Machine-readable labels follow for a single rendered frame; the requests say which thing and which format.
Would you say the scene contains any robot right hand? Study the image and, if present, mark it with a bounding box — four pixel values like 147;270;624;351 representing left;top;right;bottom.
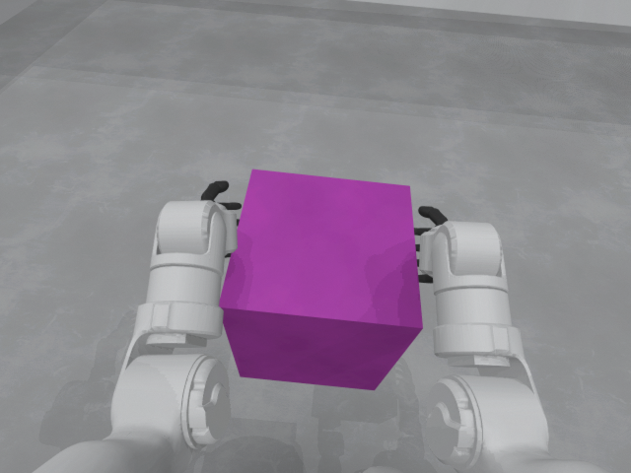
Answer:
414;206;448;283

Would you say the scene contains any left robot upper arm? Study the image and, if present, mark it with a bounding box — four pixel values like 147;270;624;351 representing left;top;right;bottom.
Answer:
33;354;232;473

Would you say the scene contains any robot left forearm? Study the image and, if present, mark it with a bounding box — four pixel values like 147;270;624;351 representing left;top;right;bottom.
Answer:
110;200;238;425

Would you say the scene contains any carton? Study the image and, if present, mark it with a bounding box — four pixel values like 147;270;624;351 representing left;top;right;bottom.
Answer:
219;169;423;390

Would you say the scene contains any robot right forearm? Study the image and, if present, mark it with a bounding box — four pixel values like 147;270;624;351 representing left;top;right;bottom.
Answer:
419;221;548;432

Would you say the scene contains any right robot upper arm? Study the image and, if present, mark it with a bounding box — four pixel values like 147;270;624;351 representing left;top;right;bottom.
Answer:
425;374;611;473

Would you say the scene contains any robot left hand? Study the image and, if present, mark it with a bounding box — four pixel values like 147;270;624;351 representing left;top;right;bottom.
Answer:
200;180;242;258

